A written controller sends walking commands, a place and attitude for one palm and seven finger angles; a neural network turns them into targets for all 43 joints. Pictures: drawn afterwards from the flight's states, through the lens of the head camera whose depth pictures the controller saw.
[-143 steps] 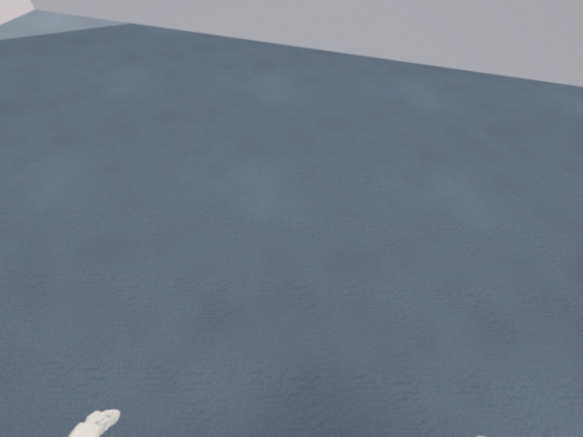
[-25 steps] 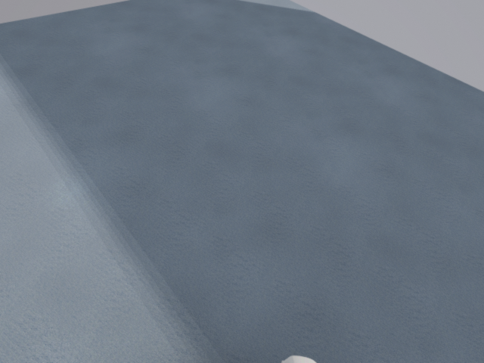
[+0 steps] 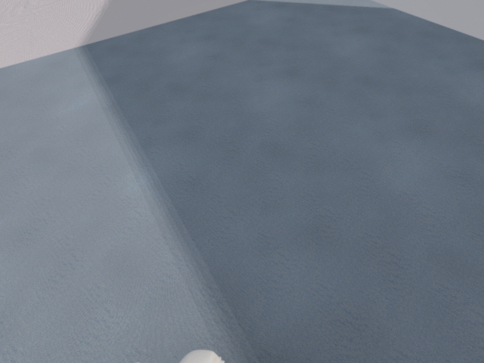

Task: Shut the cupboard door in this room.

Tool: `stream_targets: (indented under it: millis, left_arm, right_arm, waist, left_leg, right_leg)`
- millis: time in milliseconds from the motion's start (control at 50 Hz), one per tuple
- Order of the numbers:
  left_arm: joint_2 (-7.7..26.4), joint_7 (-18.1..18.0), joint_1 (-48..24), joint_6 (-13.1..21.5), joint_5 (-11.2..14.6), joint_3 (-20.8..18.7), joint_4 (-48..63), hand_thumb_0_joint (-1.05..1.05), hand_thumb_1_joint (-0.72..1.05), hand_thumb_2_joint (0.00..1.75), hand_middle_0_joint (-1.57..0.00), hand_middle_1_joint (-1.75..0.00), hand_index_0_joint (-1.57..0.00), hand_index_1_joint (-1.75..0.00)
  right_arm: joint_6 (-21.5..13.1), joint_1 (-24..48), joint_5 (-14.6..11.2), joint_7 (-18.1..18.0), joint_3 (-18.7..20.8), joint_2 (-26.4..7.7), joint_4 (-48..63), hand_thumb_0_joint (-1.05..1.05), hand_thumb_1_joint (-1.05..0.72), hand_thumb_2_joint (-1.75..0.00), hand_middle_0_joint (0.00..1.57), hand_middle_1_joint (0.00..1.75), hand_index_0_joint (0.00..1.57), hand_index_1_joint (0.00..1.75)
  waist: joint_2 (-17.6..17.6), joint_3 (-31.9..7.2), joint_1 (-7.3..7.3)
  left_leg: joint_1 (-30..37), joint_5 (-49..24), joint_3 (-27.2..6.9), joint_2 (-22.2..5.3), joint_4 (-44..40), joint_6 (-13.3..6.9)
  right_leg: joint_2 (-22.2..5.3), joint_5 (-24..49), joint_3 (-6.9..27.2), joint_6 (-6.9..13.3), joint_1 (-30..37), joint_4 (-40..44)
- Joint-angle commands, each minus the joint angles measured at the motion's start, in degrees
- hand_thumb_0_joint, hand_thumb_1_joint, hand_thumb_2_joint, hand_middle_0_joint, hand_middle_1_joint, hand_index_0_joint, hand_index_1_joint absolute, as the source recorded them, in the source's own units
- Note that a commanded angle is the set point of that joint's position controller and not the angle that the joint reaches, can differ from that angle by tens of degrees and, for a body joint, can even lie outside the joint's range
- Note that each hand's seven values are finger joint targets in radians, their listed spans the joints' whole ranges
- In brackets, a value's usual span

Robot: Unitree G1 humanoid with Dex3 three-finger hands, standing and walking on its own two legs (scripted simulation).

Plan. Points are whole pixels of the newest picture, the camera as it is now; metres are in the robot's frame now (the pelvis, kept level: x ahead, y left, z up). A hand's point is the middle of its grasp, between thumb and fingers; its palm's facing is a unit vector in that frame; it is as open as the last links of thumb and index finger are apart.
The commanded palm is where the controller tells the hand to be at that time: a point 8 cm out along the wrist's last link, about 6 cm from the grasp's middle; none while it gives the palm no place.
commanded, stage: turn or walk to find it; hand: left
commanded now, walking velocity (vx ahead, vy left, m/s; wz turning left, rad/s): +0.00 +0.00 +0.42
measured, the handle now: out of the picture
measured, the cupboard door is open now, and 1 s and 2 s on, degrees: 82 82 82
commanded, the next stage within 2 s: none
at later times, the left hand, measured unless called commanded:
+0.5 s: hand out of the picture -0.04 +0.28 -0.18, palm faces +0.27 -0.94 -0.22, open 7.4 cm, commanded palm none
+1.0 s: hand out of the picture -0.02 +0.23 -0.14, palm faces +0.39 -0.88 -0.28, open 7.4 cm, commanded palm none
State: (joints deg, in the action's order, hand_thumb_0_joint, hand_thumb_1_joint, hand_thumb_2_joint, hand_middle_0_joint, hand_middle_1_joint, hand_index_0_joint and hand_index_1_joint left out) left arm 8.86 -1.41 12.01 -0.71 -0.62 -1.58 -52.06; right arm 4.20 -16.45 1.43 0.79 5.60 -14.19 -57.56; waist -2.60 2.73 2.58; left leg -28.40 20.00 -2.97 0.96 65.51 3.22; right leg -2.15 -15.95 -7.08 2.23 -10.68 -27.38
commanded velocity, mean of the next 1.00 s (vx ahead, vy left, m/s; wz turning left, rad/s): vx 0.00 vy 0.00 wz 0.42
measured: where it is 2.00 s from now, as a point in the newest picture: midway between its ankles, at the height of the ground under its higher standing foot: outside the picture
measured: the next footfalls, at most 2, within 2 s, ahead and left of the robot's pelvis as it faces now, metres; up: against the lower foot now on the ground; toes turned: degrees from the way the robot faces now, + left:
left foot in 0.30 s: +0.00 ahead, +0.15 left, +0.00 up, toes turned +12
right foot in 0.92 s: +0.01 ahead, -0.07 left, +0.00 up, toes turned +21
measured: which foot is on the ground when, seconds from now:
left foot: up 0.00-0.28, down 0.30-0.92, up 0.94-1.00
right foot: down 0.00-0.30, up 0.32-0.90, down 0.92-1.00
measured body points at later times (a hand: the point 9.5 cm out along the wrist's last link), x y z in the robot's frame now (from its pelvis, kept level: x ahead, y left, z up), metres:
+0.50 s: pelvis -0.03 +0.07 +0.00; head -0.02 +0.11 +0.45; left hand -0.06 +0.33 -0.16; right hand +0.13 -0.15 -0.12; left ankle -0.04 +0.14 -0.74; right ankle -0.03 -0.10 -0.65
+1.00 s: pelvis -0.05 +0.01 +0.00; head -0.02 -0.02 +0.45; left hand -0.04 +0.27 -0.12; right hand +0.04 -0.23 -0.17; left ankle -0.07 +0.13 -0.70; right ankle -0.03 -0.08 -0.74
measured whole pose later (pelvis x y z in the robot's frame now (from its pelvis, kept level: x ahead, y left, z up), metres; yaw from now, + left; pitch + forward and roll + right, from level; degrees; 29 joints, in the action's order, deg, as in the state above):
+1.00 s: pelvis -0.05 +0.01 +0.00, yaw +24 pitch -1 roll +2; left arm 9.4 -1.4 9.6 -1.5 -0.6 -1.9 -51.4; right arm 4.1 -17.6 1.4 0.3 5.2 -13.0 -57.6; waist -2.9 2.1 3.1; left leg -25.7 23.1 -4.8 5.7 49.1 1.1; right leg -1.0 -17.0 -3.4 2.3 -12.1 -29.4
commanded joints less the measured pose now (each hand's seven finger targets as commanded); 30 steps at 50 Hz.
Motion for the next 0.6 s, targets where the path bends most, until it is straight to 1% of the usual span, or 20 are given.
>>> stream_targets:
  millis: [0,60,80,100,140,180,200,220,240,260,280,300,320,340,380,400,420,440,480,580]
  left_arm:
    - [10.7,-0.9,3.1,1.7,-0.4,-2.8,2.6,0.00,0.90,0.90,-0.20,-0.30,-0.20,-0.30]
    - [11.8,-0.9,5.3,1.5,-0.9,-3.2,1.5,0.00,0.90,0.90,-0.20,-0.30,-0.20,-0.30]
    - [12.1,-0.9,5.8,1.4,-1.0,-3.4,1.2,0.00,0.90,0.90,-0.20,-0.30,-0.20,-0.30]
    - [12.6,-0.9,6.2,1.3,-1.1,-3.5,0.8,0.00,0.90,0.90,-0.20,-0.30,-0.20,-0.30]
    - [13.5,-0.8,6.9,1.1,-1.3,-3.8,0.2,0.00,0.90,0.90,-0.20,-0.30,-0.20,-0.30]
    - [14.4,-0.8,6.6,0.9,-1.4,-4.1,-0.2,0.00,0.90,0.90,-0.20,-0.30,-0.20,-0.30]
    - [14.7,-0.7,6.3,0.8,-1.4,-4.1,-0.4,0.00,0.90,0.90,-0.20,-0.30,-0.20,-0.30]
    - [14.7,-0.6,5.4,0.6,-1.2,-4.2,-0.6,0.00,0.90,0.90,-0.20,-0.30,-0.20,-0.30]
    - [14.4,-0.5,4.4,0.4,-0.7,-4.2,-0.5,0.00,0.90,0.90,-0.20,-0.30,-0.20,-0.30]
    - [12.5,-0.3,5.1,0.0,-0.2,-3.9,0.2,0.00,0.90,0.90,-0.20,-0.30,-0.20,-0.30]
    - [8.5,0.0,4.9,-0.3,0.0,-2.9,2.3,0.00,0.90,0.90,-0.20,-0.30,-0.20,-0.30]
    - [9.4,-0.3,1.9,-1.1,-0.5,-2.6,2.9,0.00,0.90,0.90,-0.20,-0.30,-0.20,-0.30]
    - [9.5,-0.6,1.0,-1.8,-0.8,-2.8,1.9,0.00,0.90,0.90,-0.20,-0.30,-0.20,-0.30]
    - [10.0,-0.2,-0.1,-1.8,-0.8,-3.2,1.4,0.00,0.90,0.90,-0.20,-0.30,-0.20,-0.30]
    - [10.0,0.4,1.2,-1.5,-0.8,-3.4,0.1,0.00,0.90,0.90,-0.20,-0.30,-0.20,-0.30]
    - [10.1,0.6,1.9,-1.4,-0.7,-3.4,-0.3,0.00,0.90,0.90,-0.20,-0.30,-0.20,-0.30]
    - [10.1,0.7,3.1,-1.3,-0.6,-3.5,-0.9,0.00,0.90,0.90,-0.20,-0.30,-0.20,-0.30]
    - [10.2,0.6,2.8,-1.4,-0.6,-3.5,-0.9,0.00,0.90,0.90,-0.20,-0.30,-0.20,-0.30]
    - [10.3,0.4,2.9,-1.6,-0.6,-3.6,-0.9,0.00,0.90,0.90,-0.20,-0.30,-0.20,-0.30]
    - [10.0,0.1,-1.1,-1.7,-0.5,-3.6,0.9,0.00,0.90,0.90,-0.20,-0.30,-0.20,-0.30]
  right_arm:
    - [-0.7,1.8,0.0,-0.2,0.1,-3.1,3.7,0.00,-0.90,-0.90,0.20,0.30,0.20,0.30]
    - [-0.7,5.2,-0.2,-0.3,-0.3,-2.6,4.3,0.00,-0.90,-0.90,0.20,0.30,0.20,0.30]
    - [-0.8,6.1,-0.3,-0.2,-0.6,-2.4,4.6,0.00,-0.90,-0.90,0.20,0.30,0.20,0.30]
    - [-0.9,7.1,-0.4,-0.3,-0.8,-2.3,4.9,0.00,-0.90,-0.90,0.20,0.30,0.20,0.30]
    - [-1.4,8.6,-0.7,-0.2,-1.3,-1.6,5.4,0.00,-0.90,-0.90,0.20,0.30,0.20,0.30]
    - [-1.8,8.3,-1.0,-0.3,-1.5,-1.7,5.6,0.00,-0.90,-0.90,0.20,0.30,0.20,0.30]
    - [-2.0,7.4,-1.1,-0.3,-1.5,-1.7,5.4,0.00,-0.90,-0.90,0.20,0.30,0.20,0.30]
    - [-2.2,6.0,-1.0,-0.4,-1.4,-2.1,5.1,0.00,-0.90,-0.90,0.20,0.30,0.20,0.30]
    - [-2.6,3.4,-0.9,-0.4,-1.3,-3.2,4.6,0.00,-0.90,-0.90,0.20,0.30,0.20,0.30]
    - [-3.3,1.3,-0.6,-0.4,-0.5,-7.0,4.3,0.00,-0.90,-0.90,0.20,0.30,0.20,0.30]
    - [-3.6,-0.1,-0.4,-0.7,0.8,-12.5,4.4,0.00,-0.90,-0.90,0.20,0.30,0.20,0.30]
    - [-2.9,-1.8,-0.4,-1.0,1.0,-13.8,3.8,0.00,-0.90,-0.90,0.20,0.30,0.20,0.30]
    - [-3.0,0.4,-0.3,-1.5,0.4,-11.8,3.8,0.00,-0.90,-0.90,0.20,0.30,0.20,0.30]
    - [-3.2,3.0,-0.2,-2.0,0.0,-10.1,4.6,0.00,-0.90,-0.90,0.20,0.30,0.20,0.30]
    - [-3.6,6.2,-0.3,-2.2,-0.8,-8.6,5.9,0.00,-0.90,-0.90,0.20,0.30,0.20,0.30]
    - [-3.8,6.0,-0.5,-2.2,-0.9,-8.3,6.1,0.00,-0.90,-0.90,0.20,0.30,0.20,0.30]
    - [-4.1,5.8,-0.7,-2.3,-1.0,-8.3,6.1,0.00,-0.90,-0.90,0.20,0.30,0.20,0.30]
    - [-4.2,5.0,-0.8,-2.2,-0.9,-8.1,6.1,0.00,-0.90,-0.90,0.20,0.30,0.20,0.30]
    - [-4.3,4.0,-0.8,-2.2,-0.8,-7.9,5.9,0.00,-0.90,-0.90,0.20,0.30,0.20,0.30]
    - [-4.0,1.6,-0.5,-2.1,-0.4,-7.8,5.7,0.00,-0.90,-0.90,0.20,0.30,0.20,0.30]
  waist:
    - [11.3,-1.2,-2.74]
    - [11.3,-0.4,-3.89]
    - [12.3,-1.0,-4.24]
    - [11.9,-1.4,-4.60]
    - [13.3,-2.3,-5.24]
    - [14.3,-3.4,-5.11]
    - [14.5,-4.6,-4.49]
    - [13.6,-4.8,-3.37]
    - [11.2,-6.3,-1.66]
    - [1.6,-8.5,-0.62]
    - [-15.8,-7.4,-0.02]
    - [-11.5,-7.4,1.35]
    - [-11.5,-5.3,0.48]
    - [-9.6,-2.5,-0.03]
    - [-6.5,-1.3,-1.97]
    - [-5.3,-1.7,-2.10]
    - [-4.8,-3.3,-2.62]
    - [-4.6,-3.1,-2.26]
    - [-4.9,-3.9,-2.30]
    - [-3.5,-2.4,-1.12]
  left_leg:
    - [-4.7,0.4,1.0,-2.5,0.5,1.4]
    - [-3.0,3.6,2.5,-3.0,-5.0,1.5]
    - [-2.0,4.9,3.2,-3.2,-8.2,1.4]
    - [-0.6,5.6,4.0,-3.2,-10.8,1.3]
    - [2.6,6.8,5.7,-2.9,-17.5,0.7]
    - [6.5,6.2,7.0,-2.3,-23.1,-0.1]
    - [8.5,4.1,7.8,-1.7,-26.8,-0.4]
    - [12.3,0.1,8.1,-1.9,-32.3,-0.7]
    - [18.3,-7.8,7.8,-2.2,-39.9,-1.2]
    - [27.0,-17.6,1.0,-8.1,-44.7,-3.2]
    - [31.6,-39.2,-17.0,-22.4,-46.0,-9.7]
    - [26.4,-41.2,-15.8,-25.0,-45.5,-14.4]
    - [22.1,-33.1,-13.1,-21.8,-47.4,-13.2]
    - [21.0,-29.9,-13.0,-19.6,-47.8,-12.6]
    - [21.2,-31.5,-8.9,-15.6,-47.5,-11.3]
    - [21.8,-33.5,-8.0,-14.3,-47.3,-10.8]
    - [23.5,-34.5,-6.9,-13.6,-47.3,-10.3]
    - [22.9,-34.1,-6.8,-13.1,-47.7,-10.1]
    - [24.3,-33.7,-7.7,-12.7,-48.0,-9.9]
    - [22.3,-25.8,-13.4,-13.2,-49.5,-11.6]
  right_leg:
    - [-15.0,20.3,9.0,4.9,5.2,9.2]
    - [-16.6,22.7,8.4,5.8,5.5,8.4]
    - [-16.9,25.1,8.1,6.2,6.4,7.6]
    - [-17.2,26.6,7.5,6.4,6.4,6.9]
    - [-17.6,30.2,6.7,6.5,6.8,4.9]
    - [-18.1,31.9,6.0,6.1,6.0,2.8]
    - [-17.6,32.5,5.1,5.2,6.3,1.4]
    - [-17.4,30.1,3.8,3.7,4.6,-0.7]
    - [-16.0,25.8,1.2,1.2,1.6,-4.6]
    - [-12.5,14.8,-1.9,-2.1,-6.1,-13.5]
    - [-4.9,-17.5,-3.1,-6.5,-21.0,-25.0]
    - [-4.4,-21.7,2.5,-5.8,-18.9,-32.2]
    - [-5.4,-18.6,5.4,-5.5,-18.7,-34.7]
    - [-5.3,-14.7,5.9,-5.8,-20.8,-36.7]
    - [-4.9,-8.2,6.2,-6.3,-21.1,-38.4]
    - [-4.4,-6.6,6.0,-6.7,-20.6,-38.7]
    - [-4.3,-5.1,5.9,-7.0,-20.7,-38.7]
    - [-4.2,-4.3,6.1,-7.3,-19.9,-38.5]
    - [-4.0,-3.0,6.6,-7.9,-20.5,-38.1]
    - [-3.6,-4.3,7.4,-8.2,-19.8,-33.5]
